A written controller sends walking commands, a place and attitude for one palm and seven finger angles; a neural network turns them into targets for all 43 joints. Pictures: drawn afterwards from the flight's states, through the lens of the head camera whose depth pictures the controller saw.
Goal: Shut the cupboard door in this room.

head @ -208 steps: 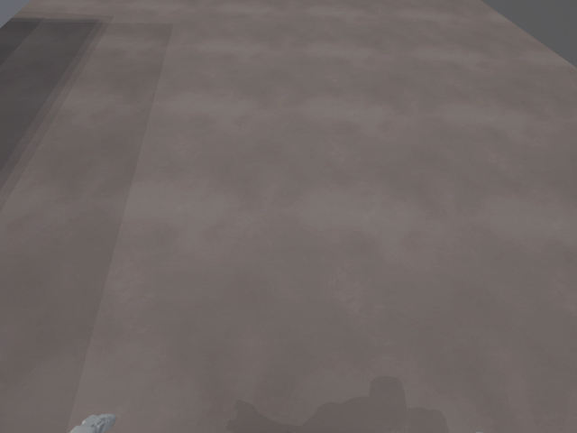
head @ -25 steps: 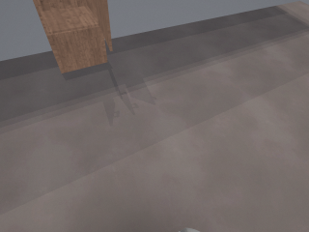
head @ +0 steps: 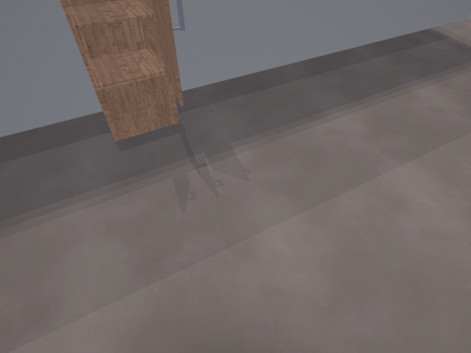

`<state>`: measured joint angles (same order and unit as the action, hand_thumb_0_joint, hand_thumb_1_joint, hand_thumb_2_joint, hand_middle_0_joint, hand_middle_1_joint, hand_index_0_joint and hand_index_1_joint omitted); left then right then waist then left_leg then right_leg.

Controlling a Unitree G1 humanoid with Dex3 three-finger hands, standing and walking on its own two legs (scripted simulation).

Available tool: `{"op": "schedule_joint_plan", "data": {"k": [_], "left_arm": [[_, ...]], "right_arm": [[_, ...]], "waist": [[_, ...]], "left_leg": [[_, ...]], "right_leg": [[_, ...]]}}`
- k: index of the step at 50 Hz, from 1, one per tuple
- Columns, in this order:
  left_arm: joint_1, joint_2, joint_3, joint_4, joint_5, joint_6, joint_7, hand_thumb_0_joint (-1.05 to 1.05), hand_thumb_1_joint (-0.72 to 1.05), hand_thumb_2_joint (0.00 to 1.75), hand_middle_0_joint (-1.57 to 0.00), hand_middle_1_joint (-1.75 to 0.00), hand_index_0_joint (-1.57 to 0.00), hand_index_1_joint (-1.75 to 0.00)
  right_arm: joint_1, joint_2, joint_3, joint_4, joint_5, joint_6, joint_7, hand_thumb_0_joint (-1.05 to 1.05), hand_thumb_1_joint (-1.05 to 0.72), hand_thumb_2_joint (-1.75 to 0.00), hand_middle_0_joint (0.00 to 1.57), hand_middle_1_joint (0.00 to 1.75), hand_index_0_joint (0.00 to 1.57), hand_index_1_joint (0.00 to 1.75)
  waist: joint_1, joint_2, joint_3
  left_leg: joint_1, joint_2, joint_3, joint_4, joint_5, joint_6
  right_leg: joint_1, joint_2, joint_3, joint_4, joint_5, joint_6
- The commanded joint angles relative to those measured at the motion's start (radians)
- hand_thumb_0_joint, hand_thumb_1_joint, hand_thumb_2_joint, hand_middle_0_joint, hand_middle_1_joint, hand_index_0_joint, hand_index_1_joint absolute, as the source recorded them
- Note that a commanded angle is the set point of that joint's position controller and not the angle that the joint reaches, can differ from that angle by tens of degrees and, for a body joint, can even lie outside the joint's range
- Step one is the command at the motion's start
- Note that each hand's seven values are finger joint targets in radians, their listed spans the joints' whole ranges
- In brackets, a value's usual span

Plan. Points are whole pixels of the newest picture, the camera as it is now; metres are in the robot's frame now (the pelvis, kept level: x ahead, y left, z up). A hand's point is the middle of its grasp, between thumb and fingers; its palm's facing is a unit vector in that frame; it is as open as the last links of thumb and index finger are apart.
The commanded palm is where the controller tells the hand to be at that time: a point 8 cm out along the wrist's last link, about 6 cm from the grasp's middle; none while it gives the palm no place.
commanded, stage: turn or walk to find it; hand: left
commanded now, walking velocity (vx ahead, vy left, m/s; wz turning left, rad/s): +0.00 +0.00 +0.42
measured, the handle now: (176, 13) +1.37 +0.33 +0.07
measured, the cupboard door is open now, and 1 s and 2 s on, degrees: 82 82 82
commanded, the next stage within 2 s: stand and wait in 0.16 s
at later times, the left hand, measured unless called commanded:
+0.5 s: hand out of the picture +0.00 +0.19 -0.18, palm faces +0.11 -0.97 -0.20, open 7.4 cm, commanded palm none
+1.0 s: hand out of the picture +0.05 +0.22 -0.15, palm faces +0.24 -0.94 -0.26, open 7.4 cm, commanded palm none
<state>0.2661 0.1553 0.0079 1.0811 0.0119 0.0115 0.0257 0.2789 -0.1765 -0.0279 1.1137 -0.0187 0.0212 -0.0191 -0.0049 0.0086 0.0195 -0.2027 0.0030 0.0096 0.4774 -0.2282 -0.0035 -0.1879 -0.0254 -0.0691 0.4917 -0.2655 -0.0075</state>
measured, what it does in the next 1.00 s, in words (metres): lifts its right foot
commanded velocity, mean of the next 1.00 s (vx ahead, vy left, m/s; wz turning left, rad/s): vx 0.00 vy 0.00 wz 0.29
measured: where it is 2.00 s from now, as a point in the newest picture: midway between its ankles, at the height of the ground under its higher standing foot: outside the picture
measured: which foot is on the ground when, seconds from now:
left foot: down 0.00-1.00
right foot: down 0.00-0.78, up 0.80-1.00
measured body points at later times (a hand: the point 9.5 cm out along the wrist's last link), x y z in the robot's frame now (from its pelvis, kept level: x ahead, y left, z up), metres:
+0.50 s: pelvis +0.00 +0.01 +0.00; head +0.00 +0.01 +0.45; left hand -0.01 +0.24 -0.16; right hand +0.03 -0.22 -0.16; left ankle +0.02 +0.12 -0.74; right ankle +0.00 -0.11 -0.74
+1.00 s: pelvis -0.01 +0.00 +0.00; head +0.03 +0.00 +0.45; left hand +0.04 +0.27 -0.13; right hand +0.07 -0.24 -0.15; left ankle +0.02 +0.12 -0.74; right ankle -0.03 -0.14 -0.70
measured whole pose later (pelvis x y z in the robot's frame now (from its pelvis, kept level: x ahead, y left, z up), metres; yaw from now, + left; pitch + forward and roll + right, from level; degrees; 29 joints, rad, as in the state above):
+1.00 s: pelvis -0.01 +0.00 +0.00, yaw +14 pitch +2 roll -1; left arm 0.11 0.21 0.06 0.94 0.01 0.03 0.02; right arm 0.26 -0.20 -0.05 0.98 -0.03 0.03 -0.01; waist -0.04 0.04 0.06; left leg -0.34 -0.07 -0.18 0.46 -0.15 0.01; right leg -0.35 0.01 -0.01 0.85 -0.50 0.04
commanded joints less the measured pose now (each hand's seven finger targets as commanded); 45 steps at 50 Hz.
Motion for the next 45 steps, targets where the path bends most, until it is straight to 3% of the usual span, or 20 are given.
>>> {"op": "schedule_joint_plan", "data": {"k": [1,2,8,10,12,15,17,19,23,27,33,35,36,37,38,39,40,42,45], "left_arm": [[0.015,0.132,0.027,-0.027,-0.008,-0.008,0.01,0.0,0.9,0.9,-0.2,-0.3,-0.2,-0.3],[0.025,0.133,0.029,-0.023,-0.008,-0.005,0.011,0.0,0.9,0.9,-0.2,-0.3,-0.2,-0.3],[0.01,0.155,0.056,-0.055,-0.001,0.002,0.014,0.0,0.9,0.9,-0.2,-0.3,-0.2,-0.3],[0.001,0.145,0.055,-0.062,0.002,0.001,0.014,0.0,0.9,0.9,-0.2,-0.3,-0.2,-0.3],[-0.02,0.13,0.05,-0.061,0.001,0.004,0.015,0.0,0.9,0.9,-0.2,-0.3,-0.2,-0.3],[0.016,0.087,0.038,-0.046,-0.002,0.003,0.013,0.0,0.9,0.9,-0.2,-0.3,-0.2,-0.3],[0.041,0.076,0.03,-0.026,0.001,0.0,0.012,0.0,0.9,0.9,-0.2,-0.3,-0.2,-0.3],[0.064,0.074,0.026,-0.007,0.002,-0.005,0.011,0.0,0.9,0.9,-0.2,-0.3,-0.2,-0.3],[0.057,0.088,0.022,0.006,0.001,-0.013,0.01,0.0,0.9,0.9,-0.2,-0.3,-0.2,-0.3],[0.034,0.125,0.04,-0.017,0.002,-0.006,0.012,0.0,0.9,0.9,-0.2,-0.3,-0.2,-0.3],[-0.023,0.184,0.068,-0.086,0.009,0.003,0.014,0.0,0.9,0.9,-0.2,-0.3,-0.2,-0.3],[-0.053,0.193,0.074,-0.109,0.011,0.002,0.013,0.0,0.9,0.9,-0.2,-0.3,-0.2,-0.3],[-0.057,0.191,0.077,-0.117,0.011,0.005,0.012,0.0,0.9,0.9,-0.2,-0.3,-0.2,-0.3],[-0.072,0.181,0.075,-0.125,0.011,0.011,0.011,0.0,0.9,0.9,-0.2,-0.3,-0.2,-0.3],[-0.085,0.164,0.075,-0.136,0.009,0.017,0.009,0.0,0.9,0.9,-0.2,-0.3,-0.2,-0.3],[-0.09,0.141,0.073,-0.149,0.002,0.019,0.008,0.0,0.9,0.9,-0.2,-0.3,-0.2,-0.3],[-0.09,0.137,0.072,-0.164,0.004,0.02,0.01,0.0,0.9,0.9,-0.2,-0.3,-0.2,-0.3],[-0.096,0.14,0.069,-0.169,0.008,0.013,0.006,0.0,0.9,0.9,-0.2,-0.3,-0.2,-0.3],[-0.116,0.119,0.06,-0.184,-0.001,0.003,-0.001,0.0,0.9,0.9,-0.2,-0.3,-0.2,-0.3]], "right_arm": [[0.029,-0.075,0.001,-0.022,0.006,-0.021,-0.004,0.0,-0.9,-0.9,0.2,0.3,0.2,0.3],[0.018,-0.082,-0.002,-0.025,0.007,-0.017,-0.004,0.0,-0.9,-0.9,0.2,0.3,0.2,0.3],[0.049,-0.076,-0.019,-0.059,0.0,0.002,0.002,0.0,-0.9,-0.9,0.2,0.3,0.2,0.3],[0.067,-0.06,-0.02,-0.061,-0.001,0.0,0.001,0.0,-0.9,-0.9,0.2,0.3,0.2,0.3],[0.083,-0.06,-0.018,-0.058,-0.002,-0.002,0.001,0.0,-0.9,-0.9,0.2,0.3,0.2,0.3],[0.061,-0.088,-0.016,-0.061,0.0,-0.019,-0.006,0.0,-0.9,-0.9,0.2,0.3,0.2,0.3],[0.038,-0.106,-0.018,-0.065,0.006,-0.028,-0.012,0.0,-0.9,-0.9,0.2,0.3,0.2,0.3],[0.022,-0.098,-0.015,-0.062,0.007,-0.032,-0.014,0.0,-0.9,-0.9,0.2,0.3,0.2,0.3],[0.032,-0.073,-0.006,-0.049,0.008,-0.031,-0.009,0.0,-0.9,-0.9,0.2,0.3,0.2,0.3],[0.014,-0.094,-0.012,-0.073,0.005,-0.016,-0.002,0.0,-0.9,-0.9,0.2,0.3,0.2,0.3],[0.014,-0.094,-0.029,-0.126,-0.002,0.006,0.006,0.0,-0.9,-0.9,0.2,0.3,0.2,0.3],[0.012,-0.097,-0.035,-0.136,-0.004,0.006,0.009,0.0,-0.9,-0.9,0.2,0.3,0.2,0.3],[0.016,-0.099,-0.036,-0.141,-0.004,0.006,0.011,0.0,-0.9,-0.9,0.2,0.3,0.2,0.3],[0.019,-0.115,-0.038,-0.149,-0.005,0.006,0.013,0.0,-0.9,-0.9,0.2,0.3,0.2,0.3],[0.025,-0.138,-0.042,-0.157,-0.01,0.002,0.013,0.0,-0.9,-0.9,0.2,0.3,0.2,0.3],[0.04,-0.184,-0.049,-0.166,-0.016,-0.004,0.009,0.0,-0.9,-0.9,0.2,0.3,0.2,0.3],[0.049,-0.209,-0.057,-0.166,-0.012,-0.009,-0.001,0.0,-0.9,-0.9,0.2,0.3,0.2,0.3],[0.031,-0.215,-0.059,-0.173,-0.009,-0.013,-0.01,0.0,-0.9,-0.9,0.2,0.3,0.2,0.3],[0.025,-0.215,-0.062,-0.181,-0.012,-0.012,-0.013,0.0,-0.9,-0.9,0.2,0.3,0.2,0.3]], "waist": [[0.015,0.014,0.065],[0.023,0.012,0.072],[0.009,-0.063,0.027],[0.001,-0.072,0.003],[-0.007,-0.021,0.017],[0.014,0.116,0.017],[0.028,0.127,0.009],[0.035,0.09,0.004],[0.016,-0.004,0.023],[0.014,-0.04,0.053],[0.0,-0.131,0.011],[-0.008,-0.121,0.001],[-0.011,-0.094,-0.001],[-0.017,-0.019,0.007],[-0.025,0.105,0.043],[-0.034,0.267,0.049],[-0.034,0.291,0.022],[-0.019,0.197,-0.041],[-0.024,0.123,-0.108]], "left_leg": [[-0.068,0.082,-0.097,-0.108,0.099,0.022],[-0.082,0.082,-0.102,-0.094,0.09,0.022],[-0.145,0.046,-0.081,0.021,0.019,0.017],[-0.106,0.04,-0.075,0.048,0.025,0.017],[-0.102,0.057,-0.113,0.01,0.023,0.026],[-0.136,0.136,-0.256,-0.149,0.029,0.068],[-0.142,0.161,-0.302,-0.19,0.057,0.095],[-0.134,0.137,-0.257,-0.174,0.072,0.083],[-0.104,0.086,-0.159,-0.128,0.079,0.042],[-0.149,0.061,-0.141,-0.071,0.064,0.032],[-0.16,0.026,-0.044,0.162,0.014,0.011],[-0.134,0.041,-0.026,0.189,0.008,0.004],[-0.115,0.055,-0.034,0.161,0.035,0.009],[-0.119,0.077,-0.098,0.103,0.06,0.028],[-0.155,0.116,-0.243,-0.015,0.072,0.058],[-0.183,0.2,-0.481,-0.182,0.073,0.113],[-0.124,0.249,-0.595,-0.248,0.109,0.173],[-0.028,0.249,-0.589,-0.198,0.154,0.216],[0.075,0.197,-0.487,-0.137,0.314,0.205]], "right_leg": [[-0.028,-0.11,0.093,-0.129,-0.007,-0.005],[-0.027,-0.112,0.087,-0.125,-0.016,-0.003],[-0.043,-0.191,0.103,-0.137,-0.126,-0.038],[-0.074,-0.204,0.11,-0.137,-0.128,-0.052],[-0.1,-0.168,0.072,-0.099,-0.146,-0.036],[-0.044,-0.066,-0.005,0.015,-0.054,0.016],[0.005,-0.047,-0.002,0.026,-0.011,0.024],[0.037,-0.065,0.015,-0.029,0.027,0.022],[0.02,-0.107,0.049,-0.104,0.035,0.006],[-0.007,-0.139,0.051,-0.113,-0.043,-0.002],[-0.057,-0.29,0.098,-0.152,-0.079,-0.081],[-0.08,-0.307,0.063,-0.097,0.006,-0.087],[-0.104,-0.291,0.027,-0.057,0.005,-0.074],[-0.133,-0.245,-0.014,0.0,-0.05,-0.045],[-0.161,-0.155,-0.062,0.117,-0.118,-0.002],[-0.171,-0.032,-0.087,0.298,-0.18,0.038],[-0.227,-0.006,-0.007,0.456,-0.297,0.035],[-0.294,-0.02,0.081,0.561,-0.287,0.031],[-0.288,-0.001,0.084,0.468,-0.25,0.046]]}}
